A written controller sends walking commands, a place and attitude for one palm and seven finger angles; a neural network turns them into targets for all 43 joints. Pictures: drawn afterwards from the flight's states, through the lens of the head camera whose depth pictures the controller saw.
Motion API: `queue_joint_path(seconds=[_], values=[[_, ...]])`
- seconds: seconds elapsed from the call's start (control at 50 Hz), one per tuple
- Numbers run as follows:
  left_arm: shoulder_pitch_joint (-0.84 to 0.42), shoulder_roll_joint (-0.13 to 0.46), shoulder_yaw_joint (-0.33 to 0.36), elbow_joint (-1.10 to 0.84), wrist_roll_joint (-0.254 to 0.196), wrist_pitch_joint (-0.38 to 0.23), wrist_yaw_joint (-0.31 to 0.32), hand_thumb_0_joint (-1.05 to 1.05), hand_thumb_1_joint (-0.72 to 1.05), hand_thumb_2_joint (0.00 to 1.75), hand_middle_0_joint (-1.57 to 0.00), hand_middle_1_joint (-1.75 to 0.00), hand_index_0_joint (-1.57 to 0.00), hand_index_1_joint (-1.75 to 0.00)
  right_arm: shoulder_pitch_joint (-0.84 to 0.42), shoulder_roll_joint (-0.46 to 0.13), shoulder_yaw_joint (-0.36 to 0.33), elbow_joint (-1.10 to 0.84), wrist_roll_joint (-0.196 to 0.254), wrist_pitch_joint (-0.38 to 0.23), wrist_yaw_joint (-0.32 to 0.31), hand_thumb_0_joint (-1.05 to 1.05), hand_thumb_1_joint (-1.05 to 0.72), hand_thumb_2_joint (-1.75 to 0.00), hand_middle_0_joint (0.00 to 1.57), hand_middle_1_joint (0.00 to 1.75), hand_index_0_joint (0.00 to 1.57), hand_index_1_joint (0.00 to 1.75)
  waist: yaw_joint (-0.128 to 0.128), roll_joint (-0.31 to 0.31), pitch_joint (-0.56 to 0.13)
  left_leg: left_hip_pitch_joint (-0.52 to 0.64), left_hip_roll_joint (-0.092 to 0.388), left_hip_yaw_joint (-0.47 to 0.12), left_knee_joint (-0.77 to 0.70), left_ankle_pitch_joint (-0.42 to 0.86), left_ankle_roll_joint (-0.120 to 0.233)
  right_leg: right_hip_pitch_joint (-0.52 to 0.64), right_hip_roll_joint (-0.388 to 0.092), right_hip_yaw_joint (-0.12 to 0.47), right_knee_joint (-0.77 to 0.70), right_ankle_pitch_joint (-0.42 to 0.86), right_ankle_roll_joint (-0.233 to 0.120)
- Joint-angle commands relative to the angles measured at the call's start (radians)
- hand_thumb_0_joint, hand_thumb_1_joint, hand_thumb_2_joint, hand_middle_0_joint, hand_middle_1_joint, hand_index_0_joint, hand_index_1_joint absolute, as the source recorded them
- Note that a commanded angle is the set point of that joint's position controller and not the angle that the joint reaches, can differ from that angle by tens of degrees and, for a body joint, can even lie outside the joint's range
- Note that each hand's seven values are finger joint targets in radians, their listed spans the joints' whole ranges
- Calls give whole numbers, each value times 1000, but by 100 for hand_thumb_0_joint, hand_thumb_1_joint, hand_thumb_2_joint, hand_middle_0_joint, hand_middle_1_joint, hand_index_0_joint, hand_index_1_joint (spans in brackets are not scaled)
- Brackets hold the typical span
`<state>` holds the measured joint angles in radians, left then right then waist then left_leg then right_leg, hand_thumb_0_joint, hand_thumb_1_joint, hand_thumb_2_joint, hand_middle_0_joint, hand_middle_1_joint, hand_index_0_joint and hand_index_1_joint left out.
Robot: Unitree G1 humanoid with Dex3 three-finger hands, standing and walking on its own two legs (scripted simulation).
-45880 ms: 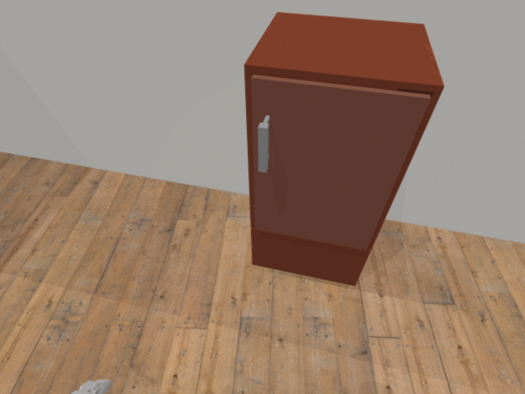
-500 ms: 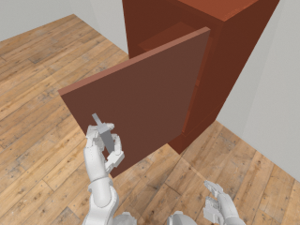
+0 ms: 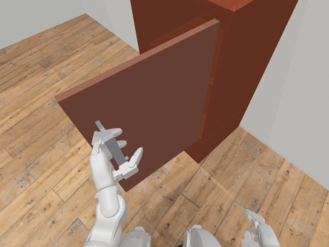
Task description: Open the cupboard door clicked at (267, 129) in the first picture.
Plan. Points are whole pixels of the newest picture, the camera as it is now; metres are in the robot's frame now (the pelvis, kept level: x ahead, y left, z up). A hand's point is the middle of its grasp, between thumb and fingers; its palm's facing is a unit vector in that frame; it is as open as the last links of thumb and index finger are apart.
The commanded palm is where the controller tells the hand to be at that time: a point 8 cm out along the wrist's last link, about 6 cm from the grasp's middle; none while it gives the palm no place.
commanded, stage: open thumb and fingers to let go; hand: left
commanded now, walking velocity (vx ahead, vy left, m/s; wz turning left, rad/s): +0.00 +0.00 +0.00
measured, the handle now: (111, 145) +0.36 +0.15 +0.03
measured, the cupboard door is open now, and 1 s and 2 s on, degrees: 85 87 87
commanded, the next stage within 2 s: slide the hand sideways off the handle in 0.48 s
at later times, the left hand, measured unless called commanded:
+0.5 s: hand (124, 157) +0.32 +0.11 +0.04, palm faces +0.29 -0.96 -0.01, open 14.4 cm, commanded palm +0.28 +0.16 +0.03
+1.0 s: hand (119, 175) +0.28 +0.11 +0.04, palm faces -0.14 -0.99 +0.04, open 16.1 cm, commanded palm +0.25 +0.18 +0.03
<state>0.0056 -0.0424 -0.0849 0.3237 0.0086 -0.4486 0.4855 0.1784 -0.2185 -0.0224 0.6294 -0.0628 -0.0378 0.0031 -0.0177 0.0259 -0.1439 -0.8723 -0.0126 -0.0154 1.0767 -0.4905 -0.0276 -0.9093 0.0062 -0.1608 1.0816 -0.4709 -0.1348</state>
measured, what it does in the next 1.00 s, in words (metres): shifts its weight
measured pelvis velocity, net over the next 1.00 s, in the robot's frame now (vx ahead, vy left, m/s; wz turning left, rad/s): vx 0.00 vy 0.08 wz -0.06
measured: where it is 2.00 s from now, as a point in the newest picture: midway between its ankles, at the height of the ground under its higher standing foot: outside the picture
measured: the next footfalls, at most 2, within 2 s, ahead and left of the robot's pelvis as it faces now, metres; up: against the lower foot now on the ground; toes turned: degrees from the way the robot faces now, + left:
none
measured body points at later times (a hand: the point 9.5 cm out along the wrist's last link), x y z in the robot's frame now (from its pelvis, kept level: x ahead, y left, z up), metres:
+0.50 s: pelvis +0.00 +0.04 +0.00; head +0.07 +0.03 +0.45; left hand +0.30 +0.16 +0.04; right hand +0.16 -0.18 -0.11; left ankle +0.02 +0.14 -0.66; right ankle +0.04 -0.03 -0.66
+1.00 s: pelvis +0.00 +0.08 -0.01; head +0.07 +0.07 +0.44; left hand +0.28 +0.17 +0.04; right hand +0.17 -0.15 -0.09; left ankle +0.02 +0.14 -0.66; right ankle +0.04 -0.03 -0.66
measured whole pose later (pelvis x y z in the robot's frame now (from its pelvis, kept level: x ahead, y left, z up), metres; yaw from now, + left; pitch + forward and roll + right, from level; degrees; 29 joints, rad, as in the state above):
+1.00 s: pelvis +0.00 +0.08 -0.01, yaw -3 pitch +16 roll -1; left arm 0.14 0.01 -0.23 0.16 -0.01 -0.41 0.10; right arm 0.24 -0.22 0.01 0.46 -0.02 -0.03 0.04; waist 0.00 0.03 -0.16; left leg -0.89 -0.03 0.06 1.15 -0.54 0.08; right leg -0.92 -0.01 -0.09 1.12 -0.47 -0.03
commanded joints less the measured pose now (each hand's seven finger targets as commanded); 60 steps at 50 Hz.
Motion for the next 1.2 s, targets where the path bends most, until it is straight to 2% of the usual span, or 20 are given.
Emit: queue_joint_path(seconds=[0.0,0.08,0.2,0.44,0.56,0.58,0.6,0.62,0.64,0.68,0.7,0.74,0.78,0.8,0.88,0.9,0.96,1.06,1.12,1.18], values=[[-192,36,29,-184,19,-73,8,0,-36,36,-31,-122,-31,-122,-44,-67,-19,-147,3,-49,-7,0,-90,-90,20,30,20,30,-14,-151,-292,-92,-24,-17,-37,66,32,440,-128,394,-305,157,155],[-214,14,12,-151,33,-66,19,0,-50,30,-30,-120,-30,-120,-47,-65,-16,-152,1,-46,-1,0,-90,-90,20,30,20,30,-17,-136,-272,-75,-25,-10,-45,60,35,401,-120,369,-301,120,152],[-229,-2,1,-134,41,-63,34,0,-50,30,-25,-90,-25,-90,-41,-67,-15,-159,0,-41,-1,0,-90,-90,20,30,20,30,-19,-151,-280,-44,-23,-13,-59,80,40,382,-97,324,-284,132,140],[-219,-70,-46,-116,76,-53,87,0,-50,30,-15,-30,-15,-30,-37,-65,-13,-172,-10,-35,10,0,-90,-90,20,30,20,30,-3,-105,-281,56,-17,-15,-103,144,45,281,-32,171,-193,173,105],[-243,-89,-55,-117,77,-46,100,0,-50,30,-15,-30,-15,-30,-50,-63,-8,-175,-10,-32,11,0,-90,-90,20,30,20,30,1,-109,-263,62,-17,-22,-113,127,43,248,-21,150,-183,131,100],[-218,16,-268,-141,210,-75,-115,0,-50,30,-15,-30,-15,-30,11,-106,-7,-163,-7,-30,14,0,-90,-90,20,30,20,30,-82,-121,-238,75,-8,-14,-83,134,55,223,-28,174,-159,218,100],[-284,84,-185,-201,167,-104,-232,0,-50,30,-15,-30,-15,-30,21,-105,-15,-186,4,-25,10,0,-90,-90,20,30,20,30,-56,-73,-301,77,-14,-20,-75,167,61,252,-34,175,-139,271,87],[-280,115,-174,-199,157,-121,-303,0,-50,30,-15,-30,-15,-30,14,-100,-14,-188,7,-24,3,0,-90,-90,20,30,20,30,-41,-67,-318,75,-16,-19,-74,174,62,272,-34,181,-129,293,86],[-273,124,-177,-221,139,-130,-364,0,-50,30,-15,-30,-15,-30,7,-101,-13,-198,14,-26,-2,0,-90,-90,20,30,20,30,-36,-45,-323,88,-15,-22,-79,169,60,268,-33,180,-128,282,85],[-244,69,-223,-239,53,-118,-487,0,-50,30,-15,-30,-15,-30,2,-104,-7,-229,37,-40,-3,0,-90,-90,20,30,20,30,-40,-22,-290,118,-14,-36,-95,145,58,233,-24,166,-140,224,83],[-229,17,-236,-249,-20,-94,-524,0,-50,30,-15,-30,-15,-30,-7,-103,-2,-246,53,-45,-2,0,-90,-90,20,30,20,30,-35,0,-272,143,-13,-42,-113,139,56,222,-18,153,-153,191,79],[-161,-11,-189,-247,-127,-48,-541,0,-50,30,-15,-30,-15,-30,-16,-110,0,-261,72,-56,-6,0,-90,-90,20,30,20,30,-17,-29,-245,158,-7,-55,-143,116,48,212,-7,126,-169,130,84],[-89,3,-137,-265,-165,-13,-513,0,-50,30,-15,-30,-15,-30,-22,-119,0,-282,78,-59,-6,0,-90,-90,20,30,20,30,5,-83,-248,149,-5,-63,-161,120,43,226,-5,107,-161,118,86],[-56,8,-128,-280,-162,-7,-490,0,-50,30,-15,-30,-15,-30,-25,-120,2,-294,75,-62,-2,0,-90,-90,20,30,20,30,15,-91,-254,140,-7,-65,-159,136,43,228,-4,102,-147,125,85],[-6,36,-135,-348,-41,-30,-391,0,-50,30,-15,-30,-15,-30,-2,-111,-7,-308,53,-55,23,0,-90,-90,20,30,20,30,18,-65,-239,134,1,-68,-131,182,31,152,-9,98,-87,141,82],[38,64,-115,-366,-22,-36,-374,0,-50,30,-15,-30,-15,-30,3,-113,-9,-314,49,-51,28,0,-90,-90,20,30,20,30,34,-60,-260,129,1,-65,-124,211,27,164,-8,101,-75,157,77],[85,62,-132,-408,12,-43,-352,0,-50,30,-15,-30,-15,-30,0,-107,-10,-334,46,-38,39,0,-90,-90,20,30,20,30,30,-49,-248,123,4,-61,-114,186,22,143,-6,107,-72,140,77],[122,89,-127,-490,24,-34,-357,0,-50,30,-15,-30,-15,-30,11,-104,-10,-348,49,-23,28,0,-90,-90,20,30,20,30,22,-30,-250,130,7,-72,-108,187,16,136,-2,108,-64,142,79],[194,86,-125,-556,-10,-30,-380,0,-50,30,-15,-30,-15,-30,16,-100,-9,-356,54,-28,18,0,-90,-90,20,30,20,30,23,-32,-285,147,10,-77,-102,231,13,157,3,104,-60,176,82],[229,85,-132,-591,-32,-21,-402,0,-50,30,-15,-30,-15,-30,17,-100,-5,-360,58,-33,11,0,-90,-90,20,30,20,30,14,-28,-257,142,11,-87,-105,231,8,149,5,98,-58,172,85]])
